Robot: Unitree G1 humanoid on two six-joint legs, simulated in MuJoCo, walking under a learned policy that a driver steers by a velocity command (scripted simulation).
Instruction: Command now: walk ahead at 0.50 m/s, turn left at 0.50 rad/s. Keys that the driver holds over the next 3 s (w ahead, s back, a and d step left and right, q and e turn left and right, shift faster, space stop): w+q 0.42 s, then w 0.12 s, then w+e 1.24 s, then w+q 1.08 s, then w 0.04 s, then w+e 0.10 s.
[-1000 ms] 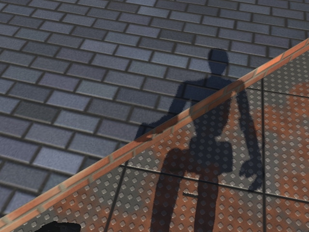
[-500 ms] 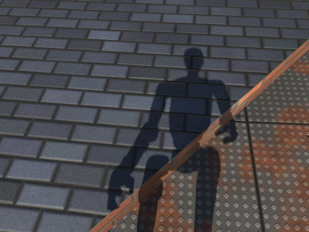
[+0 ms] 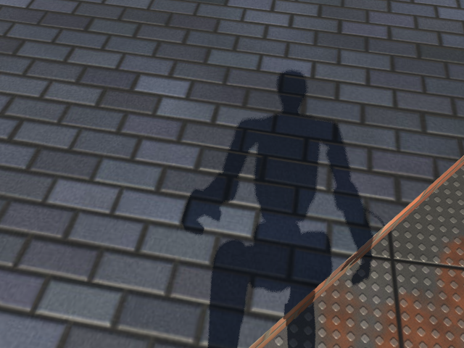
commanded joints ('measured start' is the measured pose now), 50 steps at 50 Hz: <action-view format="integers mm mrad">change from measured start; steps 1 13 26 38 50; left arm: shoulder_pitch -53 191 463 307 88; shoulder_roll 82 108 74 -39 -30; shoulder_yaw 17 52 44 82 87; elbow -86 -18 259 41 -17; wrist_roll -17 -3 -12 -10 -16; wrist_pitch -23 -43 -62 -39 40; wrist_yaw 15 32 55 -11 -24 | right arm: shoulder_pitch -11 -100 -648 -189 -34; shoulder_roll -172 -66 145 2 -17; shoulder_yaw -44 -12 96 3 3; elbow -74 -183 -550 -183 -45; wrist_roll -11 -41 -28 -28 -4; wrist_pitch -6 40 59 -12 -96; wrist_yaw -9 28 -17 5 -35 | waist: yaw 24 70 61 78 90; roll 120 -54 -29 56 116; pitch -80 -60 76 -84 -44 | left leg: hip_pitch -36 -610 -1255 -272 -3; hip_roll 228 155 192 471 304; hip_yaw -186 85 94 -402 328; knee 37 1101 1518 137 -104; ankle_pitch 573 -77 -254 -210 550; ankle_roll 82 -70 13 81 -44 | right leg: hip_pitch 157 416 447 -182 -170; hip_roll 76 -196 -229 9 63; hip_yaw -52 145 -70 22 -119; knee -78 -469 -656 994 338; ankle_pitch -2 -73 -263 -46 173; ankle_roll -10 -222 -175 -113 -115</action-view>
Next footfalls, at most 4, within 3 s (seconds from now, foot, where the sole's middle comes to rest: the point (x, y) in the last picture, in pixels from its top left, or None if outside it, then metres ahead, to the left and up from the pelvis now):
0.10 right None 0.20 -0.12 -0.78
0.66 left None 0.41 0.23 -0.64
1.24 right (161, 246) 0.71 0.16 -0.64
1.72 left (122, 153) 1.06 0.30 -0.64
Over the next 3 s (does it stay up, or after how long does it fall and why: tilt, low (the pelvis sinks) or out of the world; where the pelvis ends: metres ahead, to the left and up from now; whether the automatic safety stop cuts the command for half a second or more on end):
stays up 1.48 0.20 0.14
